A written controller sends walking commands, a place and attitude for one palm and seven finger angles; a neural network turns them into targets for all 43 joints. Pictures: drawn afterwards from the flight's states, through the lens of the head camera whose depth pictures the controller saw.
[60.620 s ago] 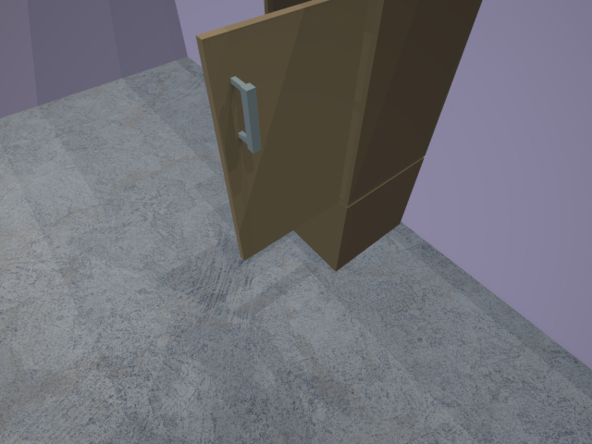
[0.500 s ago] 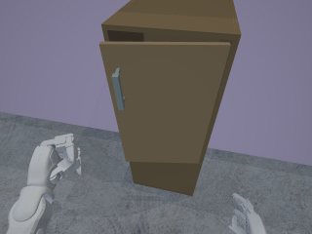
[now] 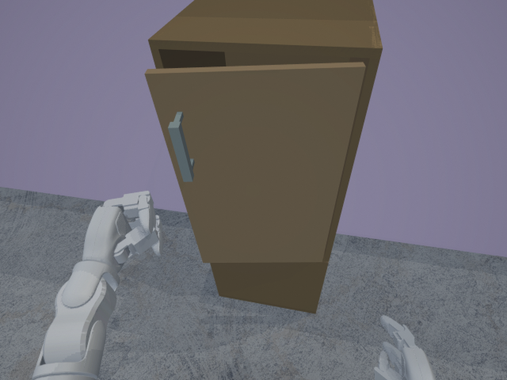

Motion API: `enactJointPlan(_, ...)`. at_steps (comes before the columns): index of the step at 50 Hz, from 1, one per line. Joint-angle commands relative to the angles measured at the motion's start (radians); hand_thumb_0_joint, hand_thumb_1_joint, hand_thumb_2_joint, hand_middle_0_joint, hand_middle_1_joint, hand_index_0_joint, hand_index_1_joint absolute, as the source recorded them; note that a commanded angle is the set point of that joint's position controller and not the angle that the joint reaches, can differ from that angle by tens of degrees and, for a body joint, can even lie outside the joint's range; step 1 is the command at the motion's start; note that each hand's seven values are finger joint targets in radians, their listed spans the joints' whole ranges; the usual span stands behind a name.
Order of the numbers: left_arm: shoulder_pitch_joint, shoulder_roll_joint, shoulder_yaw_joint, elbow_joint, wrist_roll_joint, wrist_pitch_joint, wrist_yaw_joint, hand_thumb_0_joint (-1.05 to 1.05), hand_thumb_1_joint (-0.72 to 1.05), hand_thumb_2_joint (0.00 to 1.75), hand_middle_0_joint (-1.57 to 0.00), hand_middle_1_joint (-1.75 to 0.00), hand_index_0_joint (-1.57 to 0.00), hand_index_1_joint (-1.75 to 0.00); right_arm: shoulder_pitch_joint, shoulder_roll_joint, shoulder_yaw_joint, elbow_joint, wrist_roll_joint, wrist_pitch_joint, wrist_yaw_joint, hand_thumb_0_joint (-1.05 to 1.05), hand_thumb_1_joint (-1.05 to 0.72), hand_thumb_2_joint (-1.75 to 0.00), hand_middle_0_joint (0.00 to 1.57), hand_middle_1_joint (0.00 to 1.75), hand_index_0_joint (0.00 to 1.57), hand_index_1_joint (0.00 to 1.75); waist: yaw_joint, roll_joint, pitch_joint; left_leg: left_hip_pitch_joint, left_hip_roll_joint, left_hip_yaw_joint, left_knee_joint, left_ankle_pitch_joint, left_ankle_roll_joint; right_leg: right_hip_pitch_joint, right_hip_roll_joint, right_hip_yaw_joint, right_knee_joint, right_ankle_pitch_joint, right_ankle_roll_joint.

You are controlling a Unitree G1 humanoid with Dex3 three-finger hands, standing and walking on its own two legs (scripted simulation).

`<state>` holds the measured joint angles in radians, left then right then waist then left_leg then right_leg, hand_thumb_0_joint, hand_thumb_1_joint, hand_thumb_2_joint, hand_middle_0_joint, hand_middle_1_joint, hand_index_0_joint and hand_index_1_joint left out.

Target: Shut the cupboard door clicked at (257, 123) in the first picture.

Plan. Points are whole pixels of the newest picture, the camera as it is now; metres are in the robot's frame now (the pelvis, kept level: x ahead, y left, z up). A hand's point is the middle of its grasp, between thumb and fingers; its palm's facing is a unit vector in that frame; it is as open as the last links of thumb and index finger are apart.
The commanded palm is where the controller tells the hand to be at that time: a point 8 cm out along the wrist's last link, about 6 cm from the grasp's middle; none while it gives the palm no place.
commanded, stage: bring the fist close to the handle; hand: left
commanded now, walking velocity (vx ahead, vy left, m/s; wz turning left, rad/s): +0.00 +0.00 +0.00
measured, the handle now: (183, 147) +0.48 +0.18 +0.12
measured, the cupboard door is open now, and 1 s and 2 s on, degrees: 11 11 0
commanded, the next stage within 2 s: push the door shut along its arc in 1.04 s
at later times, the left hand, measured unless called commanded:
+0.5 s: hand (188, 197) +0.35 +0.14 +0.13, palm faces +0.05 -1.00 -0.01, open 3.1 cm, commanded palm +0.34 +0.18 +0.13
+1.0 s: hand (192, 182) +0.39 +0.14 +0.13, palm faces +0.10 -0.99 -0.03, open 3.1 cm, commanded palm +0.36 +0.18 +0.13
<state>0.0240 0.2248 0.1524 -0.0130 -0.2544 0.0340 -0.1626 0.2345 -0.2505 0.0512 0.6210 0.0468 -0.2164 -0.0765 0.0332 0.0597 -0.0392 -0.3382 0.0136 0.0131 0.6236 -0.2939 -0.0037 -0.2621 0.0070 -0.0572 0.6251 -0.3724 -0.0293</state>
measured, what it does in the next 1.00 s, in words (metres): stands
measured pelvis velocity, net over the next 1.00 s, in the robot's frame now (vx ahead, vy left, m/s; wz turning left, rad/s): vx -0.01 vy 0.00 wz -0.04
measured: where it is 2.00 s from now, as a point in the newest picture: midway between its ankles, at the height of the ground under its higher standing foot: outside the picture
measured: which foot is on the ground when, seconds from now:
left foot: down 0.00-1.00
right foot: down 0.00-1.00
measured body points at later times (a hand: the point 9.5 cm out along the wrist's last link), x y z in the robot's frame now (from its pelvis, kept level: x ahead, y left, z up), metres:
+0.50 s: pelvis +0.00 +0.01 +0.00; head +0.00 -0.01 +0.45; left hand +0.34 +0.19 +0.13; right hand +0.17 -0.21 -0.09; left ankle +0.02 +0.12 -0.73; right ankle -0.02 -0.10 -0.73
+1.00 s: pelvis -0.01 +0.00 +0.00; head +0.00 -0.02 +0.45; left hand +0.38 +0.19 +0.13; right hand +0.10 -0.25 -0.11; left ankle +0.02 +0.12 -0.73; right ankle -0.02 -0.10 -0.73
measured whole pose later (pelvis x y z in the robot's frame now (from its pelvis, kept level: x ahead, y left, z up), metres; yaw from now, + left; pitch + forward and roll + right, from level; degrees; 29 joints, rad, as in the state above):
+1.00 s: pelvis -0.01 +0.00 +0.00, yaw -2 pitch +2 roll +0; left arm -0.42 0.18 0.15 0.50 -0.14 -0.08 0.05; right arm 0.30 -0.25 0.01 0.66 0.03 -0.04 -0.03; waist -0.02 0.04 -0.04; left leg -0.36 0.03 0.05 0.61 -0.28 0.00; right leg -0.31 0.02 -0.02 0.62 -0.35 -0.03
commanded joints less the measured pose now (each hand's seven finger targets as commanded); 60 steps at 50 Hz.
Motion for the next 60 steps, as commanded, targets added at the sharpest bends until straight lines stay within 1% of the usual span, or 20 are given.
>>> enactJointPlan(1,-0.240,0.138,0.095,-0.219,-0.006,-0.040,0.047,0.00,0.90,0.90,-1.30,-1.50,-1.30,-1.50,-0.123,-0.096,-0.043,-0.176,0.001,-0.041,-0.001,0.00,-0.90,-0.90,0.20,0.30,0.20,0.30,0.014,-0.111,-0.195,0.138,-0.026,-0.012,-0.064,0.237,0.035,0.003,-0.012,0.030,-0.097,0.386,0.034)
enactJointPlan(4,-0.246,0.158,0.125,-0.264,0.013,-0.072,0.094,0.00,0.90,0.90,-1.30,-1.50,-1.30,-1.50,-0.117,-0.092,-0.047,-0.176,-0.010,-0.030,0.012,0.00,-0.90,-0.90,0.20,0.30,0.20,0.30,0.025,-0.089,-0.241,0.167,-0.022,-0.003,-0.056,0.311,0.033,0.032,-0.008,0.023,-0.076,0.464,0.028)
enactJointPlan(10,-0.324,0.056,-0.012,-0.231,0.059,-0.080,0.102,0.00,0.90,0.90,-1.30,-1.50,-1.30,-1.50,-0.105,-0.090,-0.053,-0.165,-0.007,-0.001,0.027,0.00,-0.90,-0.90,0.20,0.30,0.20,0.30,-0.017,-0.019,-0.208,0.194,-0.014,0.000,-0.048,0.338,0.030,-0.014,0.001,0.014,-0.068,0.459,0.018)
enactJointPlan(12,-0.382,0.042,-0.038,-0.188,0.059,-0.051,0.098,0.00,0.90,0.90,-1.30,-1.50,-1.30,-1.50,-0.103,-0.094,-0.052,-0.157,-0.002,0.012,0.022,0.00,-0.90,-0.90,0.20,0.30,0.20,0.30,-0.033,-0.020,-0.175,0.186,-0.014,-0.006,-0.055,0.284,0.027,-0.044,0.004,0.010,-0.083,0.400,0.017)
enactJointPlan(14,-0.427,0.021,-0.065,-0.131,0.061,-0.024,0.106,0.00,0.90,0.90,-1.30,-1.50,-1.30,-1.50,-0.104,-0.098,-0.049,-0.153,-0.001,0.024,0.016,0.00,-0.90,-0.90,0.20,0.30,0.20,0.30,-0.042,-0.072,-0.140,0.169,-0.012,-0.019,-0.066,0.232,0.028,-0.060,0.006,0.007,-0.101,0.336,0.018)
enactJointPlan(16,-0.501,0.011,-0.067,-0.112,0.063,-0.009,0.124,0.00,0.90,0.90,-1.30,-1.50,-1.30,-1.50,-0.111,-0.096,-0.050,-0.153,-0.002,0.034,0.011,0.00,-0.90,-0.90,0.20,0.30,0.20,0.30,-0.043,-0.080,-0.152,0.175,-0.014,-0.025,-0.072,0.208,0.028,-0.070,0.006,0.007,-0.104,0.307,0.018)
enactJointPlan(19,-0.572,0.077,0.003,-0.081,0.076,-0.019,0.168,0.00,0.90,0.90,-1.30,-1.50,-1.30,-1.50,-0.110,-0.100,-0.051,-0.141,-0.011,0.051,0.009,0.00,-0.90,-0.90,0.20,0.30,0.20,0.30,-0.028,-0.106,-0.223,0.190,-0.013,-0.024,-0.072,0.229,0.027,-0.036,0.004,0.013,-0.101,0.316,0.015)
enactJointPlan(20,-0.605,0.045,-0.023,-0.086,0.079,-0.027,0.178,0.00,0.90,0.90,-1.30,-1.50,-1.30,-1.50,-0.119,-0.092,-0.047,-0.146,-0.012,0.056,0.012,0.00,-0.90,-0.90,0.20,0.30,0.20,0.30,-0.028,-0.073,-0.245,0.199,-0.015,-0.021,-0.072,0.237,0.025,-0.032,0.002,0.014,-0.094,0.321,0.013)
enactJointPlan(22,-0.680,0.055,-0.010,-0.047,0.090,-0.047,0.203,0.00,0.90,0.90,-1.30,-1.50,-1.30,-1.50,-0.111,-0.089,-0.046,-0.131,-0.015,0.062,0.015,0.00,-0.90,-0.90,0.20,0.30,0.20,0.30,-0.032,-0.065,-0.263,0.207,-0.013,-0.020,-0.068,0.253,0.021,-0.033,0.004,0.013,-0.086,0.334,0.010)
enactJointPlan(29,-0.808,0.065,-0.006,0.227,0.112,-0.062,0.223,0.00,0.90,0.90,-1.30,-1.50,-1.30,-1.50,-0.084,-0.101,-0.052,-0.101,-0.012,0.100,0.020,0.00,-0.90,-0.90,0.20,0.30,0.20,0.30,-0.052,-0.085,-0.204,0.150,-0.011,-0.016,-0.070,0.193,0.023,-0.068,0.005,0.025,-0.110,0.284,0.012)
enactJointPlan(30,-0.842,0.037,-0.032,0.256,0.112,-0.060,0.220,0.00,0.90,0.90,-1.30,-1.50,-1.30,-1.50,-0.086,-0.098,-0.050,-0.103,-0.009,0.104,0.020,0.00,-0.90,-0.90,0.20,0.30,0.20,0.30,-0.059,-0.071,-0.195,0.144,-0.012,-0.015,-0.075,0.172,0.021,-0.082,0.004,0.024,-0.111,0.263,0.012)
enactJointPlan(32,-0.921,0.023,-0.043,0.292,0.111,-0.072,0.219,0.00,0.90,0.90,-1.30,-1.50,-1.30,-1.50,-0.068,-0.100,-0.056,-0.095,-0.010,0.104,0.022,0.00,-0.90,-0.90,0.20,0.30,0.20,0.30,-0.067,-0.067,-0.225,0.155,-0.012,-0.018,-0.067,0.170,0.020,-0.093,0.007,0.026,-0.109,0.263,0.011)
enactJointPlan(37,-0.861,0.059,0.023,0.293,0.095,-0.137,0.222,0.00,0.90,0.90,-1.30,-1.50,-1.30,-1.50,-0.045,-0.103,-0.068,-0.113,-0.015,0.101,0.031,0.00,-0.90,-0.90,0.20,0.30,0.20,0.30,-0.027,-0.111,-0.330,0.162,-0.013,-0.002,-0.059,0.261,0.025,-0.010,0.009,0.027,-0.082,0.379,0.010)
enactJointPlan(39,-0.841,0.111,0.066,0.272,0.101,-0.173,0.228,0.00,0.90,0.90,-1.30,-1.50,-1.30,-1.50,-0.033,-0.107,-0.073,-0.112,-0.020,0.103,0.036,0.00,-0.90,-0.90,0.20,0.30,0.20,0.30,-0.012,-0.108,-0.350,0.153,-0.014,0.007,-0.058,0.275,0.028,0.018,0.009,0.035,-0.079,0.405,0.013)
enactJointPlan(43,-0.864,0.115,0.050,0.270,0.120,-0.201,0.227,0.00,0.90,0.90,-1.30,-1.50,-1.30,-1.50,-0.032,-0.104,-0.074,-0.110,-0.017,0.112,0.043,0.00,-0.90,-0.90,0.20,0.30,0.20,0.30,-0.035,-0.094,-0.282,0.126,-0.016,0.021,-0.061,0.234,0.034,-0.012,0.008,0.044,-0.092,0.386,0.018)
enactJointPlan(44,-0.843,0.148,0.074,0.282,0.125,-0.202,0.227,0.00,0.90,0.90,-1.30,-1.50,-1.30,-1.50,-0.029,-0.109,-0.077,-0.107,-0.016,0.117,0.040,0.00,-0.90,-0.90,0.20,0.30,0.20,0.30,-0.031,-0.119,-0.266,0.117,-0.013,0.020,-0.064,0.227,0.037,-0.005,0.008,0.048,-0.101,0.377,0.020)
enactJointPlan(47,-0.862,0.095,0.019,0.263,0.111,-0.196,0.200,0.00,0.90,0.90,-1.30,-1.50,-1.30,-1.50,-0.044,-0.107,-0.078,-0.114,-0.008,0.117,0.037,0.00,-0.90,-0.90,0.20,0.30,0.20,0.30,-0.041,-0.056,-0.260,0.133,-0.019,0.026,-0.066,0.200,0.036,-0.024,0.009,0.053,-0.112,0.354,0.018)
enactJointPlan(50,-0.863,0.073,0.001,0.252,0.091,-0.191,0.180,0.00,0.90,0.90,-1.30,-1.50,-1.30,-1.50,-0.044,-0.108,-0.080,-0.110,-0.003,0.112,0.031,0.00,-0.90,-0.90,0.20,0.30,0.20,0.30,-0.051,-0.057,-0.263,0.153,-0.019,0.019,-0.065,0.197,0.038,-0.034,0.013,0.048,-0.120,0.346,0.019)
enactJointPlan(56,-0.885,0.131,0.054,0.345,0.076,-0.175,0.170,0.00,0.90,0.90,-1.30,-1.50,-1.30,-1.50,-0.045,-0.113,-0.072,-0.098,-0.001,0.114,0.021,0.00,-0.90,-0.90,0.20,0.30,0.20,0.30,-0.053,-0.141,-0.220,0.107,-0.025,0.012,-0.072,0.134,0.041,-0.048,0.003,0.062,-0.143,0.277,0.030)
enactJointPlan(60,-0.970,0.131,0.023,0.340,0.094,-0.197,0.160,0.00,0.90,0.90,-1.30,-1.50,-1.30,-1.50,-0.044,-0.110,-0.071,-0.093,-0.002,0.116,0.020,0.00,-0.90,-0.90,0.20,0.30,0.20,0.30,-0.072,-0.068,-0.246,0.141,-0.023,0.006,-0.062,0.154,0.040,-0.067,0.004,0.057,-0.125,0.295,0.023)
